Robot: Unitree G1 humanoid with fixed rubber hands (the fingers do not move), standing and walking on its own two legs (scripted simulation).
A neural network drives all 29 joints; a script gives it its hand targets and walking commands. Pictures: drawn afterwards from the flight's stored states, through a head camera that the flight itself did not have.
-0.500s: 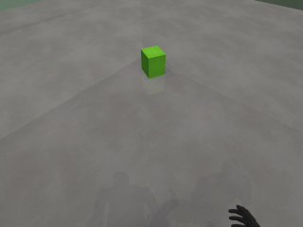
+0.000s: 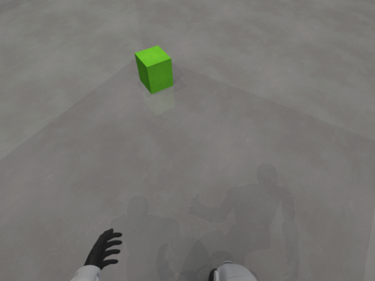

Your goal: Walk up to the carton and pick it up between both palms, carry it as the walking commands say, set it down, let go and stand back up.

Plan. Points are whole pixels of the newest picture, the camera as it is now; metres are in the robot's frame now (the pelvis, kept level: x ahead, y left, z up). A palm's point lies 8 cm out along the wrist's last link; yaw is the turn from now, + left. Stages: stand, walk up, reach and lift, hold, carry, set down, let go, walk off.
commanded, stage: walk up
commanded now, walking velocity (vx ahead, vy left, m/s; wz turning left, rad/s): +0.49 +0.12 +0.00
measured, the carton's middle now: (154, 69) +1.64 +0.11 -0.62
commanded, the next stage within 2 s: none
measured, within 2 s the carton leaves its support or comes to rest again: neither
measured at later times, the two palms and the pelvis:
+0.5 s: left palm out of the picture +0.17 +0.30 -0.13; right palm (239, 177) +0.37 -0.16 -0.09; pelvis +0.24 +0.07 +0.02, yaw -1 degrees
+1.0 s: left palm (105, 117) +0.65 +0.23 -0.10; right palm (249, 184) +0.36 -0.19 -0.12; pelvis +0.48 +0.02 +0.01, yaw +0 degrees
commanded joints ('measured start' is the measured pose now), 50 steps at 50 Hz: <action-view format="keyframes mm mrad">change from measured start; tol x32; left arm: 1 429 312 81 100 -9 6 33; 42 -69 12 3 28 -31 48 -19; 50 469 357 89 171 -22 18 54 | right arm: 1 2 -72 -36 -87 -10 -9 3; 17 -519 -39 -17 -193 -12 35 62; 23 0 -295 -89 -74 -27 -17 13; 50 7 -81 -44 -3 -11 9 -5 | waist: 1 175 -184 -260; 19 119 -143 55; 23 -65 358 -226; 44 28 195 95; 50 188 -141 -287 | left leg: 1 -606 -45 -119 586 54 49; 21 5 -69 94 -285 305 25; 24 195 425 -728 -613 -142 180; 32 -29 172 -129 -534 606 99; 44 -11 135 7 -574 475 145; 47 -87 76 56 -160 701 100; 49 -502 -110 10 414 -84 18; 50 -545 -66 -103 532 8 23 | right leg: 1 647 -456 848 -445 -307 -129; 7 270 -242 254 -418 143 -58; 19 292 -229 121 -463 -127 -65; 25 -227 -52 170 662 -256 26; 40 -140 -52 40 79 122 76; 47 462 34 -27 -142 -47 -2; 50 691 -505 853 -432 -197 -120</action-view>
